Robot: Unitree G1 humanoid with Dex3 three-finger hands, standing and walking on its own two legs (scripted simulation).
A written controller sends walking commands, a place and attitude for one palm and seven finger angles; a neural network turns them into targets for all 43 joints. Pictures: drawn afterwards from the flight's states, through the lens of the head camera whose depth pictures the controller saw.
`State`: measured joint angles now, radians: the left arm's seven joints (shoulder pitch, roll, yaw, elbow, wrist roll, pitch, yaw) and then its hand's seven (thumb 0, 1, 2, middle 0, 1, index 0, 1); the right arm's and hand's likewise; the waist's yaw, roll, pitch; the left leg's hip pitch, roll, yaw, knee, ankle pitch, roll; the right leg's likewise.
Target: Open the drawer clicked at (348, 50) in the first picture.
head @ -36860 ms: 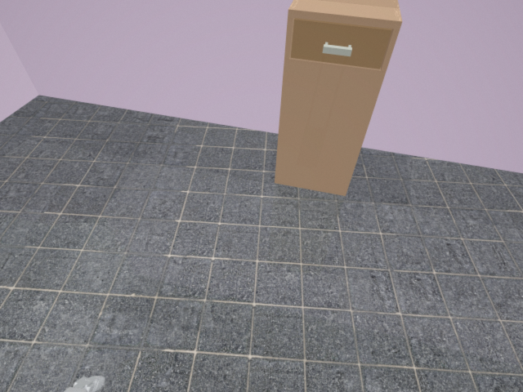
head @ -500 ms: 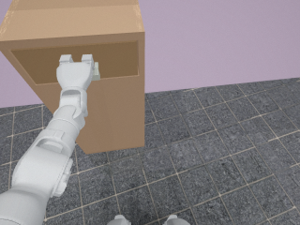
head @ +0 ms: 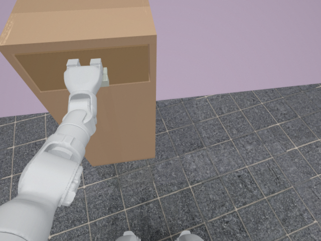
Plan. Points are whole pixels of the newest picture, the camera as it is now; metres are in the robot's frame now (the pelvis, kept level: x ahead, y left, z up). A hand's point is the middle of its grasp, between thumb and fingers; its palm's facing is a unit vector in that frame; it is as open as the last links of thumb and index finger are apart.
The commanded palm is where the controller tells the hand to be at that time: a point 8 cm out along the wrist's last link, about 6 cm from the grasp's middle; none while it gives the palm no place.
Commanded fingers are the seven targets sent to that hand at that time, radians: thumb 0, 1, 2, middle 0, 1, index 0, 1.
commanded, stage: lift the hand off the handle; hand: left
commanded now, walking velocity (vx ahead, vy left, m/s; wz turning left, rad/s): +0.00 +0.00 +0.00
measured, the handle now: (90, 77) +0.56 +0.18 +0.05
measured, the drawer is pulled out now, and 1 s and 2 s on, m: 0.00 0.00 0.00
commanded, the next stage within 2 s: draw the hand back to the body in 1.30 s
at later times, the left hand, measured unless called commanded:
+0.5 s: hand (87, 75) +0.51 +0.16 +0.10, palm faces +0.09 -0.02 -1.00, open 13.8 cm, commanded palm +0.48 +0.17 +0.15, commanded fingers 0.00 -0.50 0.30 -0.30 -1.20 -0.30 -1.20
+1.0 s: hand (70, 61) +0.49 +0.18 +0.16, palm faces +0.03 +0.00 -1.00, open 13.9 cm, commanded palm +0.47 +0.17 +0.22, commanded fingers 0.00 -0.50 0.30 -0.30 -1.20 -0.30 -1.20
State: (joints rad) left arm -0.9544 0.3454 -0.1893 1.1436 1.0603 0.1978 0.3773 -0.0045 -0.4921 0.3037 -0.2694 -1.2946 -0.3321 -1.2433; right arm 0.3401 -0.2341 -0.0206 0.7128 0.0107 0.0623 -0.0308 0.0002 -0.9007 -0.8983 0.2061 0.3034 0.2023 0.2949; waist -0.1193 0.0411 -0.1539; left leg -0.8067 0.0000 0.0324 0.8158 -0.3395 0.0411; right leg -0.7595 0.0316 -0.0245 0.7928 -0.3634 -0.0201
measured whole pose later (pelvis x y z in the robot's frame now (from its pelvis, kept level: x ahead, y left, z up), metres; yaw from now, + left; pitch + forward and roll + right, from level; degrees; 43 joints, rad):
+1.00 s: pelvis +0.04 -0.02 +0.03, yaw +1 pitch +8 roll +0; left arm -0.82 0.39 -0.21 0.80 0.98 0.24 0.09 -0.01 -0.49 0.30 -0.32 -1.20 -0.32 -1.20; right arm 0.19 -0.26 -0.02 0.69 0.06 0.13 -0.05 0.00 -0.90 -0.90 0.20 0.30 0.20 0.29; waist -0.02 0.06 -0.11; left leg -0.39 -0.01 0.02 0.53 -0.28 0.01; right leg -0.36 0.03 -0.03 0.53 -0.32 -0.05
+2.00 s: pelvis +0.03 -0.01 +0.04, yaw +2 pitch +0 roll +0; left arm -0.31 0.47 -0.19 0.13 0.91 0.24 -0.11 -0.01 -0.49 0.30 -0.32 -1.20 -0.31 -1.20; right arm 0.03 -0.24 0.04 0.62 0.06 0.14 -0.04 0.01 -0.90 -0.90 0.20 0.30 0.20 0.29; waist 0.08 0.08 -0.06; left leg -0.20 -0.03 0.01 0.42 -0.22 0.03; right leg -0.17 0.01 -0.03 0.43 -0.27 -0.03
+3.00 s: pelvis +0.01 -0.02 +0.05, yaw +1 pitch -5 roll -1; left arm 0.49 0.32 0.29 -0.48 -0.07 -0.12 0.10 0.01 0.83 0.88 -0.21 -0.33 -0.21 -0.34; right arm 0.17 -0.20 0.03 0.64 -0.01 -0.13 -0.07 0.01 -0.90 -0.90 0.21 0.30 0.20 0.30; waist 0.08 0.07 0.02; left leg -0.12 0.02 0.00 0.41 -0.21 0.00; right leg -0.04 0.06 -0.04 0.34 -0.21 -0.05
